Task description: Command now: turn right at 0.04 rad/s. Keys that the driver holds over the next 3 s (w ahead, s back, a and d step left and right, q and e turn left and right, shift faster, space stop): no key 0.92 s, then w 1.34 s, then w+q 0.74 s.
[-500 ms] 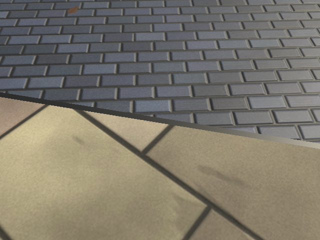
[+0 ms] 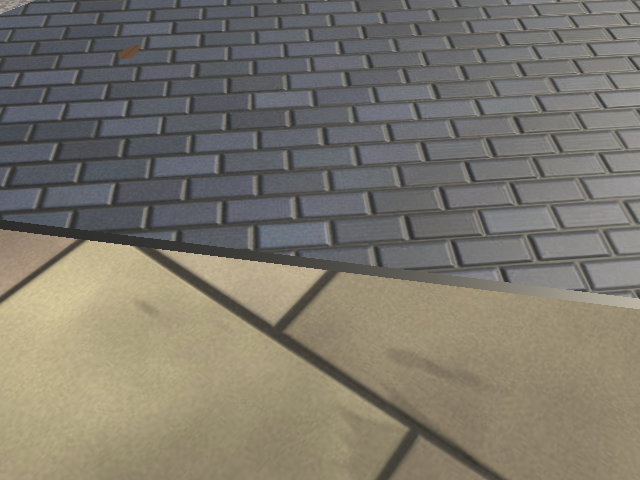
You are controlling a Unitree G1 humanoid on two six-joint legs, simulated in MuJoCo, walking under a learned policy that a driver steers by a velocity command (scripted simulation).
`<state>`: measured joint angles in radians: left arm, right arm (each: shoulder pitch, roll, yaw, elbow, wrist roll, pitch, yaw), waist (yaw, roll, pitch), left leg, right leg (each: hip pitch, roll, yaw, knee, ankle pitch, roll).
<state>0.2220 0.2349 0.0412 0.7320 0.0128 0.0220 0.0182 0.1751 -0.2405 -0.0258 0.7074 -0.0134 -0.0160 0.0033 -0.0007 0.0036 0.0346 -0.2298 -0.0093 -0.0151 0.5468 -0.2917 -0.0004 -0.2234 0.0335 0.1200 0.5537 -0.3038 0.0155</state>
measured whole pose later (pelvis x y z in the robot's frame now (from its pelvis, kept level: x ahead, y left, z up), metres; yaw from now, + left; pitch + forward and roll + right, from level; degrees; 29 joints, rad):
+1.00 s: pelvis +0.01 +0.02 +0.00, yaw +0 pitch -2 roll +0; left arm 0.27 0.21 0.04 1.05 0.00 0.01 0.06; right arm 0.25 -0.22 -0.02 0.99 0.01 -0.02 -0.03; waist -0.01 -0.01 0.03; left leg -0.19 -0.04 0.00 0.50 -0.28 0.04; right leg -0.19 0.00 0.12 0.52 -0.33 0.03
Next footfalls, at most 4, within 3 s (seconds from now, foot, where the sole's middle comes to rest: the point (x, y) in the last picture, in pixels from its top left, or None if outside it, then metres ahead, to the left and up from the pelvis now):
1.68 left None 0.45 0.11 -0.77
2.22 right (391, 372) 0.76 -0.13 -0.77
2.76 left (284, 278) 1.04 0.13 -0.77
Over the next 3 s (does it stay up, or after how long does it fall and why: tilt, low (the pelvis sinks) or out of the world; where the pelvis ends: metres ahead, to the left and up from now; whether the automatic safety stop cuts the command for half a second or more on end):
stays up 1.02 0.06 0.01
